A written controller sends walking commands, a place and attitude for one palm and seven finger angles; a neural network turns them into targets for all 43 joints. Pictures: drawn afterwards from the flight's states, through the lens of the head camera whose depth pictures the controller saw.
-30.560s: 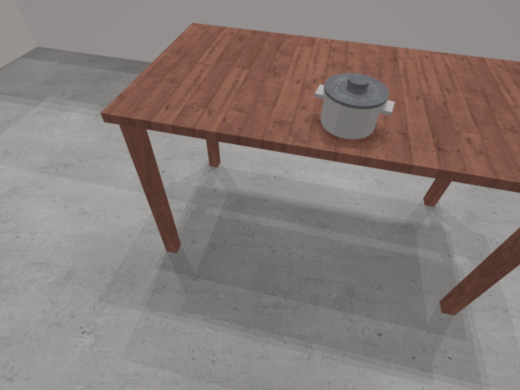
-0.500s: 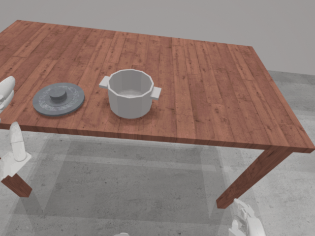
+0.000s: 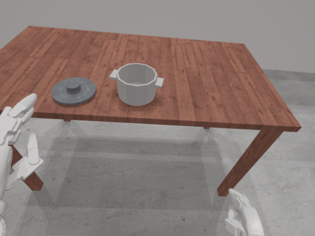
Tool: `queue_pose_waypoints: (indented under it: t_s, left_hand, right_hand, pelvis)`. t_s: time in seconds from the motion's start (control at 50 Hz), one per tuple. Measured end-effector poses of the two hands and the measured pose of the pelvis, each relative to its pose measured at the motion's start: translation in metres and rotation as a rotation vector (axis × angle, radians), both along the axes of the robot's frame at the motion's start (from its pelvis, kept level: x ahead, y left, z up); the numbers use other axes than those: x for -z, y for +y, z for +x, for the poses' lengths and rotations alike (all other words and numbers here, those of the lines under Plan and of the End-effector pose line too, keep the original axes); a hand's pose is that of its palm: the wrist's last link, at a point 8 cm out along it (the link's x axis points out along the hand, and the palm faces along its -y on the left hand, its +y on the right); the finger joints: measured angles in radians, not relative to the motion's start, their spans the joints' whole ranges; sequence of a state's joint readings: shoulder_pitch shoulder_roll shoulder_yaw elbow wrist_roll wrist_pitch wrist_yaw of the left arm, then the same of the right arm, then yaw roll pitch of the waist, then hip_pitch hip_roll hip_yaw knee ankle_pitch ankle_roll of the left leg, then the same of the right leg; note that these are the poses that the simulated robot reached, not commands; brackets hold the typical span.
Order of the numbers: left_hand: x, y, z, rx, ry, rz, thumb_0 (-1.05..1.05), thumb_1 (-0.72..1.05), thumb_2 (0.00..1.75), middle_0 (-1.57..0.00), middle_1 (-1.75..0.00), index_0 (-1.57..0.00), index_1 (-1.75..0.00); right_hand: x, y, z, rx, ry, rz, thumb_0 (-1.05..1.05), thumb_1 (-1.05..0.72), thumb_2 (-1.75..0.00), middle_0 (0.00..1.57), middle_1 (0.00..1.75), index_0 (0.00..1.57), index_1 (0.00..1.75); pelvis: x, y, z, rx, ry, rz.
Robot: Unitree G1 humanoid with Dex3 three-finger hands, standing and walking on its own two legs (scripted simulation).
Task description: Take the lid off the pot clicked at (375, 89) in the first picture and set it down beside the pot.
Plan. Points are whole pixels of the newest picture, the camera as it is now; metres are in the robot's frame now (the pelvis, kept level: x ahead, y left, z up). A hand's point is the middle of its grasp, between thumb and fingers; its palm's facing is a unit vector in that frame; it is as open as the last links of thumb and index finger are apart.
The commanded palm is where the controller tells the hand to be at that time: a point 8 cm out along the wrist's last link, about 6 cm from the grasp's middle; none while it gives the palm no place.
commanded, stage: stop stepping back and stand still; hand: left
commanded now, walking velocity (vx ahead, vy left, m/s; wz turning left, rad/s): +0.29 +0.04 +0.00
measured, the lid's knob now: (73, 85) +0.60 +0.37 +0.01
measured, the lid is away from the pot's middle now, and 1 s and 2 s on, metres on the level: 0.24 0.24 0.24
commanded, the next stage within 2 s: let the arm hang, fingers relaxed in 1.82 s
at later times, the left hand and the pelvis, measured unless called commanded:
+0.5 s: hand out of the picture +0.07 +0.26 +0.19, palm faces +0.40 -0.85 -0.34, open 7.4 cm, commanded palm +0.02 +0.30 +0.20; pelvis -0.10 +0.02 +0.00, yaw +1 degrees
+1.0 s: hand out of the picture -0.02 +0.24 -0.16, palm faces +0.12 -0.97 -0.23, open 7.4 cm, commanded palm none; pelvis -0.11 +0.04 -0.02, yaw +7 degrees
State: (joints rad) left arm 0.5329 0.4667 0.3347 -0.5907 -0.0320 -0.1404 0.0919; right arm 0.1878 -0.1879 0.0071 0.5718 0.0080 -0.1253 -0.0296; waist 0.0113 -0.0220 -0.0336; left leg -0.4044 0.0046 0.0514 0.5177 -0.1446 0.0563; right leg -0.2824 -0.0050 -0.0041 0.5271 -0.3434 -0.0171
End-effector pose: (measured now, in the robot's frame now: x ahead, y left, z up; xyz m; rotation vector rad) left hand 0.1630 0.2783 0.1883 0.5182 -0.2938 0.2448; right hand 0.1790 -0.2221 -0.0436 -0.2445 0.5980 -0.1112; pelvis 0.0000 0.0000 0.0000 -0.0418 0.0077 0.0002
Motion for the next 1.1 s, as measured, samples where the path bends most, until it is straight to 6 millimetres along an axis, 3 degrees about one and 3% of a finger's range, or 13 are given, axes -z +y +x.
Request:
queue_pose_waypoints:
  t_s: [0.16, 0.32, 0.38, 0.46, 0.6, 0.68, 0.76, 0.8, 0.88, 0.94, 0.98, 1.04, 1.1]
  left_hand:
    - [0.007, 0.005, -0.059, 0.02, -0.174, -0.08, 0.02, 0.89, 0.9, -0.21, -0.31, -0.21, -0.3]
    - [-0.013, 0.024, -0.086, -0.069, -0.094, -0.047, 0.02, 0.89, 0.9, -0.21, -0.31, -0.21, -0.3]
    - [-0.011, 0.016, -0.108, -0.038, -0.067, 0.027, 0.02, 0.9, 0.9, -0.2, -0.3, -0.21, -0.3]
    - [-0.01, 0.018, -0.126, -0.029, -0.106, -0.043, 0.02, 0.89, 0.9, -0.21, -0.31, -0.21, -0.3]
    - [-0.004, 0.038, -0.131, -0.086, -0.122, -0.056, 0.02, 0.89, 0.9, -0.21, -0.31, -0.21, -0.3]
    - [-0.008, 0.031, -0.13, -0.08, -0.06, -0.002, 0.02, 0.89, 0.9, -0.21, -0.31, -0.21, -0.3]
    - [-0.005, 0.025, -0.135, -0.066, -0.041, 0.045, 0.02, 0.89, 0.9, -0.21, -0.31, -0.21, -0.3]
    - [0.031, 0.035, -0.126, -0.113, 0.087, -0.011, 0.01, 0.9, 0.9, -0.2, -0.31, -0.21, -0.3]
    - [0.154, 0.052, -0.126, -0.285, 0.528, -0.285, 0.01, 0.9, 0.9, -0.2, -0.3, -0.2, -0.3]
    - [0.246, 0.037, -0.158, -0.332, 0.913, -0.419, 0.01, 0.91, 0.9, -0.19, -0.3, -0.2, -0.3]
    - [0.296, 0.02, -0.188, -0.309, 1.145, -0.472, 0.01, 0.91, 0.9, -0.19, -0.3, -0.2, -0.3]
    - [0.342, -0.005, -0.232, -0.3, 1.422, -0.531, 0.01, 0.92, 0.9, -0.2, -0.3, -0.2, -0.3]
    - [0.346, -0.008, -0.259, -0.374, 1.529, -0.554, 0.01, 0.98, 0.9, -0.2, -0.3, -0.2, -0.3]
  right_hand:
    - [0.018, -0.015, -0.076, 0.1, 0.066, -0.09, 0.01, -0.91, -0.9, 0.21, 0.3, 0.21, 0.3]
    - [0.018, 0.016, -0.14, 0.082, 0.137, 0.044, 0.01, -0.91, -0.9, 0.2, 0.3, 0.2, 0.3]
    - [0.028, 0.019, -0.145, 0.028, 0.141, 0.046, 0.01, -0.91, -0.9, 0.21, 0.3, 0.21, 0.3]
    - [0.029, 0.016, -0.151, 0.032, 0.182, 0.007, 0.01, -0.9, -0.9, 0.21, 0.3, 0.21, 0.3]
    - [0.02, 0.019, -0.141, 0.077, 0.026, -0.014, 0.01, -0.91, -0.9, 0.21, 0.3, 0.21, 0.3]
    - [0.019, 0.031, -0.139, 0.05, -0.013, 0.057, 0.01, -0.91, -0.9, 0.2, 0.3, 0.2, 0.3]
    - [0.032, 0.035, -0.137, -0.014, 0.042, 0.078, 0.01, -0.91, -0.9, 0.21, 0.3, 0.21, 0.3]
    - [0.046, 0.032, -0.138, -0.046, 0.129, 0.082, 0.01, -0.91, -0.9, 0.21, 0.3, 0.21, 0.3]
    - [0.068, 0.028, -0.151, -0.058, 0.308, 0.069, 0.01, -0.91, -0.9, 0.21, 0.3, 0.21, 0.3]
    - [0.075, 0.027, -0.168, -0.026, 0.391, 0.055, 0.01, -0.91, -0.9, 0.21, 0.3, 0.21, 0.3]
    - [0.084, 0.025, -0.183, 0.006, 0.419, 0.038, 0.01, -0.91, -0.9, 0.21, 0.3, 0.21, 0.3]
    - [0.093, 0.018, -0.217, 0.076, 0.53, 0.019, 0.0, -0.91, -0.9, 0.21, 0.3, 0.21, 0.3]
    - [0.1, 0.012, -0.249, 0.11, 0.68, 0.014, 0.0, -0.91, -0.9, 0.2, 0.3, 0.2, 0.3]
  pelvis:
    - [0.024, 0.012, -0.04, 0.006, -0.042, -0.025]
    - [-0.008, 0.01, -0.07, -0.02, -0.045, -0.003]
    - [0.002, 0.01, -0.086, -0.006, -0.024, 0.044]
    - [0.0, 0.017, -0.097, -0.021, -0.008, 0.033]
    - [0.011, 0.034, -0.116, -0.01, -0.03, 0.065]
    - [0.007, 0.03, -0.117, -0.011, -0.045, 0.073]
    - [0.009, 0.025, -0.116, -0.052, -0.042, 0.051]
    - [0.009, 0.027, -0.114, -0.105, -0.023, 0.045]
    - [0.008, 0.033, -0.112, -0.169, -0.007, 0.038]
    - [0.008, 0.038, -0.109, -0.157, -0.001, 0.049]
    - [0.017, 0.042, -0.107, -0.129, 0.014, 0.032]
    - [0.021, 0.037, -0.103, -0.098, 0.02, 0.074]
    - [0.018, 0.03, -0.095, -0.101, 0.011, 0.071]
